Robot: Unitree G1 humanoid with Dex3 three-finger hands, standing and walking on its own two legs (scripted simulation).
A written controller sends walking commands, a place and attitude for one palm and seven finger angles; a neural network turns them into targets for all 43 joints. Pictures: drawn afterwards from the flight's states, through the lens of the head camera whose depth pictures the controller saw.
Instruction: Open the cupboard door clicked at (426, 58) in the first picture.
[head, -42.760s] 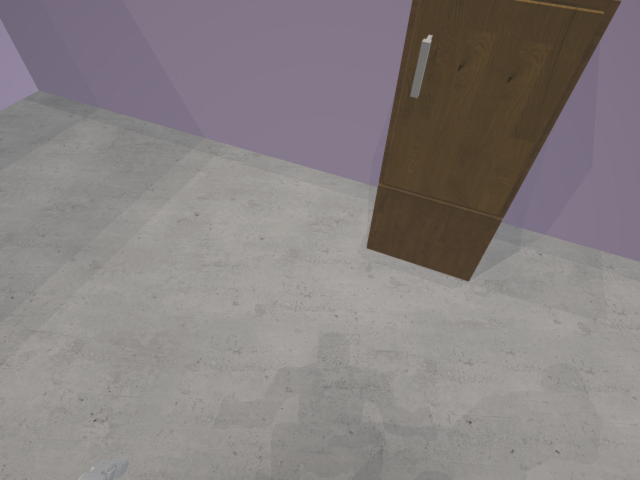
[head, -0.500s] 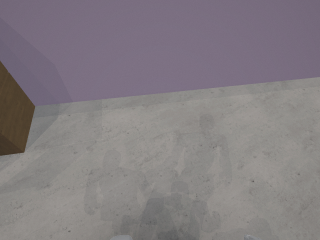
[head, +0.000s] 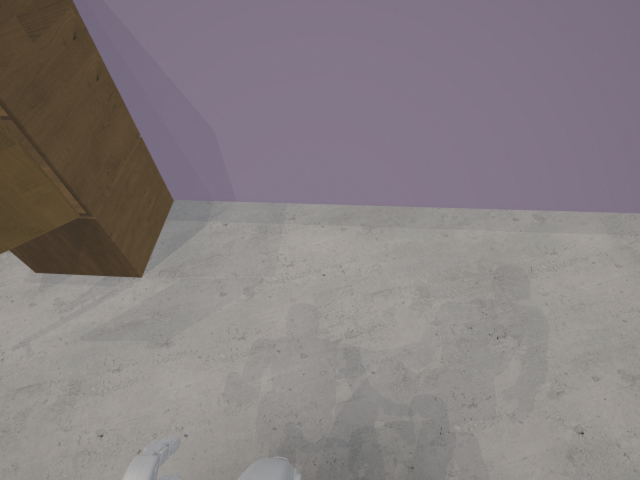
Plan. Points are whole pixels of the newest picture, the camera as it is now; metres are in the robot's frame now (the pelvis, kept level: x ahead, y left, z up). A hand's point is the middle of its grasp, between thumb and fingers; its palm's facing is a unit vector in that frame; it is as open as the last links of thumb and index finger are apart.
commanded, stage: turn to face it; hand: left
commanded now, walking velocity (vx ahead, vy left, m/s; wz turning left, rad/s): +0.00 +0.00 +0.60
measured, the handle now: out of the picture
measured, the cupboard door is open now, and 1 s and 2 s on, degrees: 41 41 41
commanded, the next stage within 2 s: take the last steps up to it in 0.90 s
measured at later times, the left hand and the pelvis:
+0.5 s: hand out of the picture +0.02 +0.24 -0.16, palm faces +0.33 -0.91 -0.26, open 7.4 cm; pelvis +0.01 +0.01 +0.00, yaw +18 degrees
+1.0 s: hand out of the picture -0.05 +0.17 -0.18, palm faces +0.58 -0.79 -0.20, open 7.4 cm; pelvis +0.04 +0.00 -0.01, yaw +33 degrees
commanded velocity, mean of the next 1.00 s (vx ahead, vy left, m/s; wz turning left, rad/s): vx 0.01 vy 0.00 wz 0.47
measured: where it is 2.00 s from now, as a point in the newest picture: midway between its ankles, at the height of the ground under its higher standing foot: outside the picture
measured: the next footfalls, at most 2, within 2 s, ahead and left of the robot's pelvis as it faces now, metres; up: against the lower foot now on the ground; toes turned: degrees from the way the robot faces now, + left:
left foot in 0.28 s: +0.04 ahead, +0.14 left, +0.00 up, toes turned +16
right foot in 0.62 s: +0.11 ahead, -0.12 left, +0.00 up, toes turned +19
